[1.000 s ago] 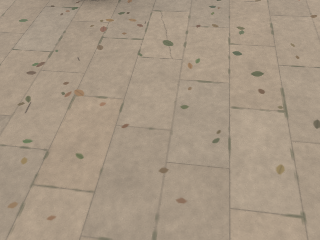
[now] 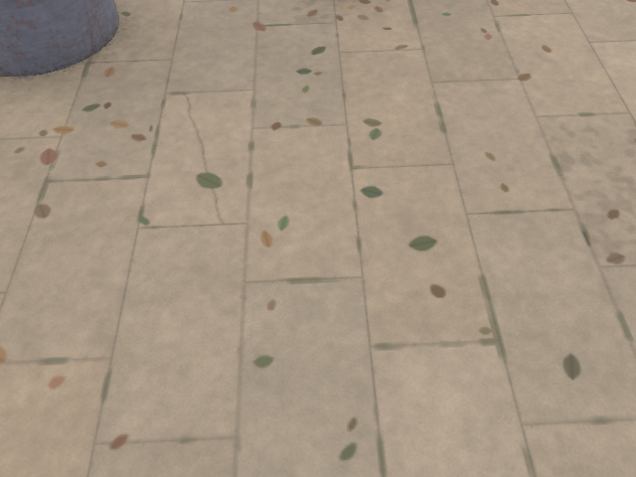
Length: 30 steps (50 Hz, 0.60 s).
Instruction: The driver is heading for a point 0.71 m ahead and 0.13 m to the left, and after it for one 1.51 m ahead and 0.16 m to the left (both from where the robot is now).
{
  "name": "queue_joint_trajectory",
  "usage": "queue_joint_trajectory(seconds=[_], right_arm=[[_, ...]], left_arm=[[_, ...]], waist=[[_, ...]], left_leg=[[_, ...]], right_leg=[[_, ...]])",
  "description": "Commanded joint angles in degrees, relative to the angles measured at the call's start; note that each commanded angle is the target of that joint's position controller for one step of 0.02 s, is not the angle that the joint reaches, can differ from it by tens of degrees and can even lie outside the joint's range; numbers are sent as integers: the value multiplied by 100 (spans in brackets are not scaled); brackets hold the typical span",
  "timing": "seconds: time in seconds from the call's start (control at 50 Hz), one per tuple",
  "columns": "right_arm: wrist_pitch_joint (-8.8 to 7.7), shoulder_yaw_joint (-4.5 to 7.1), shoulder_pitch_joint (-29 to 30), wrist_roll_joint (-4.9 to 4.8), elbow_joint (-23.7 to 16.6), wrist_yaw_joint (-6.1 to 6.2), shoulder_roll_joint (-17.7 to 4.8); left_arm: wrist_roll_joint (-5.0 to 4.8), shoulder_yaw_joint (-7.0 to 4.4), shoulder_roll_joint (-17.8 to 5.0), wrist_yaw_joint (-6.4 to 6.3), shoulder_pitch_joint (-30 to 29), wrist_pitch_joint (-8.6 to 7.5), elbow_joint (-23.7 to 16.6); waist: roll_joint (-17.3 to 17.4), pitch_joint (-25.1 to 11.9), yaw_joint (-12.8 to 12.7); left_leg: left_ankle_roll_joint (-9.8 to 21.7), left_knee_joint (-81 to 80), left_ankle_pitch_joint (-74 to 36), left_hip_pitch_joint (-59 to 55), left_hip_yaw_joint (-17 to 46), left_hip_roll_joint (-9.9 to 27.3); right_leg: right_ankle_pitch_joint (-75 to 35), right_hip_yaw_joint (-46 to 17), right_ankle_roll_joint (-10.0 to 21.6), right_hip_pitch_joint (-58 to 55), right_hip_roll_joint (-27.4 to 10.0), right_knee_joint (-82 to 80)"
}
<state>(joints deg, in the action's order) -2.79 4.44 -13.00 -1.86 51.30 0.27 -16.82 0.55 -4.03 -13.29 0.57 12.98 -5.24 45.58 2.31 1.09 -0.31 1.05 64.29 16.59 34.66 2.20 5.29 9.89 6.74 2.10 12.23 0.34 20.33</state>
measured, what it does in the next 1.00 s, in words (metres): walks ahead: left foot, then right foot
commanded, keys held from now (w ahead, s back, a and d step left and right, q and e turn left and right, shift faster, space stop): w+q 0.44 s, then w+e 0.56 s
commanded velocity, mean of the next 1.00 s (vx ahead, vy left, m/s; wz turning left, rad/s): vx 0.50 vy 0.00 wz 0.14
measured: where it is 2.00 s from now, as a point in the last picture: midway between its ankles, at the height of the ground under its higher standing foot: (294, 247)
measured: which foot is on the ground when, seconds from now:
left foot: up 0.00-0.30, down 0.32-0.90, up 0.92-1.00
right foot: down 0.00-0.32, up 0.34-0.86, down 0.88-1.00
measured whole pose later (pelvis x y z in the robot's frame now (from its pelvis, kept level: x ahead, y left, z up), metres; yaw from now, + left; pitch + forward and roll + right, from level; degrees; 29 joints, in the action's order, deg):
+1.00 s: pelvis +0.55 +0.12 -0.02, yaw +6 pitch +2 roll +0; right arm -5.7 2.6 -14.5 -0.4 45.8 -0.2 -15.9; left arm -0.9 -3.8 -16.7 2.1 9.8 -4.0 42.1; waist 0.1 2.4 -0.2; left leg 0.8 69.7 22.8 20.7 2.1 -0.5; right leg 8.8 0.6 5.5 22.9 5.5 29.6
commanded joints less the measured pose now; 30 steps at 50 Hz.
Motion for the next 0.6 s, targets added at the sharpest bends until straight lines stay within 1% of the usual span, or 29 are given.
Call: queue_joint_trajectory(seconds=[0.02,0.08,0.12,0.18,0.22,0.24,0.26,0.28,0.3,0.32,0.34,0.36,0.38,0.4,0.42,0.44,0.46,0.48,0.5,0.52,0.56,0.6], right_arm=[[64,52,-52,31,-377,-4,-101],[53,25,370,65,-521,-110,-54],[51,-19,808,80,-670,-190,-12],[75,-46,1333,75,-929,-279,-52],[90,-34,1537,72,-1090,-331,-124],[96,-13,1540,73,-1150,-352,-175],[104,29,1428,72,-1183,-359,-257],[116,103,1085,64,-1144,-352,-377],[115,246,274,39,-940,-333,-586],[141,476,-755,29,-650,-247,-1059],[145,615,-905,-13,-620,-161,-1797],[59,499,-1046,80,-868,-192,-1636],[-9,383,-947,136,-838,-209,-1208],[-55,322,-674,86,-872,-193,-968],[-68,261,-218,62,-965,-180,-756],[-79,192,86,100,-1075,-163,-565],[-88,148,216,153,-1131,-141,-459],[-113,135,207,168,-1125,-119,-437],[-141,135,130,167,-1076,-99,-472],[-167,149,24,170,-1017,-73,-551],[-192,151,-156,171,-904,-24,-616],[-207,123,-246,181,-838,-4,-604]], left_arm=[[36,-187,-686,-61,-237,-160,-240],[18,-226,-810,-123,-153,-144,-110],[-13,-260,-924,-160,-27,-123,-32],[-93,-320,-1088,-184,235,-53,113],[-157,-362,-1189,-184,347,19,194],[-186,-384,-1259,-188,342,58,211],[-210,-407,-1355,-196,301,95,207],[-236,-425,-1441,-207,242,142,195],[-263,-411,-1447,-216,135,199,170],[-184,-345,-1305,-244,230,197,117],[65,-113,-546,-202,531,86,-210],[-113,-44,-638,-133,289,-183,-351],[-335,-128,-981,-69,-318,-319,-494],[-300,-96,-937,-79,-433,-386,-501],[-138,-121,-948,-136,-441,-391,-423],[-47,-180,-1035,-163,-395,-334,-400],[-55,-193,-1022,-141,-237,-244,-346],[-57,-176,-926,-123,-118,-169,-300],[-55,-151,-831,-112,-96,-103,-268],[-53,-122,-755,-112,-218,-53,-295],[-65,-71,-668,-104,-556,-3,-376],[-103,-40,-637,-57,-797,-4,-404]], waist=[[-617,-94,152],[-592,36,68],[-531,185,-82],[-473,372,-259],[-500,419,-282],[-550,381,-234],[-646,234,-126],[-742,-29,94],[-664,-441,559],[-383,-993,961],[1207,-1265,495],[989,-2268,614],[492,-1696,780],[252,-1219,615],[-71,-877,353],[-45,-709,137],[-6,-679,-12],[-13,-656,-68],[-17,-582,-80],[-12,-474,-43],[27,-290,84],[86,-184,206]], left_leg=[[-33,-307,-739,645,423,286],[-28,-1298,-1665,518,267,220],[1,-1853,-1987,376,43,168],[109,-2380,-1786,465,-150,127],[240,-2586,-1302,505,-305,54],[330,-2660,-985,368,-442,-46],[436,-2690,-658,38,-633,-225],[554,-2734,-391,-519,-847,-472],[728,-3116,-619,-1603,-1026,-794],[975,-3219,-883,-3369,-536,-738],[1891,-3622,-457,-5202,2434,776],[2455,-4663,313,-5858,4645,1436],[2099,-4803,-62,-5634,3893,1285],[1877,-4716,-485,-4914,3087,1042],[1687,-4716,-975,-4045,2503,812],[1607,-4828,-1497,-3386,2127,640],[1582,-4953,-1768,-3052,1914,608],[1585,-5050,-2087,-2863,1730,594],[1574,-5133,-2396,-2703,1480,570],[1543,-5230,-2593,-2613,1258,545],[1395,-5355,-2738,-2608,881,459],[1183,-5445,-2578,-2655,517,329]], right_leg=[[-1143,-943,915,-440,-1671,-1289],[-1268,-280,762,-464,-1512,-1345],[-1197,3,697,-495,-1521,-1385],[-1163,201,634,-991,-1683,-1264],[-1446,291,562,-1406,-1803,-1005],[-2010,363,514,-1547,-1831,-767],[-2985,446,454,-1639,-1829,-397],[-4010,547,376,-1664,-1779,205],[-4569,740,226,-1458,-1570,1294],[-3701,803,-41,-362,-1338,2838],[1092,640,-477,2301,-384,5027],[2499,-873,-454,3178,159,5997],[2009,-1129,-315,3744,-139,6062],[1519,-1109,-195,3677,-397,5638],[1173,-1114,-197,3265,-621,5136],[969,-1135,-212,2800,-748,4774],[811,-1114,-238,2511,-829,4597],[711,-1045,-284,2390,-857,4392],[554,-972,-329,2378,-869,4194],[283,-930,-373,2468,-886,3955],[-424,-893,-400,2674,-898,3338],[-1219,-845,-336,2644,-834,2663]])
Keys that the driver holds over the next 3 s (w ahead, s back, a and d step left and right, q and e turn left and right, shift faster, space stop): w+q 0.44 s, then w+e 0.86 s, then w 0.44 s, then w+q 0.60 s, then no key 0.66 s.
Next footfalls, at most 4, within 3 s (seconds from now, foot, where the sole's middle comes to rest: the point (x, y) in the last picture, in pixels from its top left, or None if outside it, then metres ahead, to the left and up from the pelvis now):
0.32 left None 0.31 0.18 -0.78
0.88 right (314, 391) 0.67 0.06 -0.78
1.34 left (228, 298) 0.92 0.28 -0.78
1.82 right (345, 235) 1.12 -0.02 -0.78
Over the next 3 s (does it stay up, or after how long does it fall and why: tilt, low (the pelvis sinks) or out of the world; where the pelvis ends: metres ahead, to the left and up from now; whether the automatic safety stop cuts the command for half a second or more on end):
stays up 1.48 0.13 -0.01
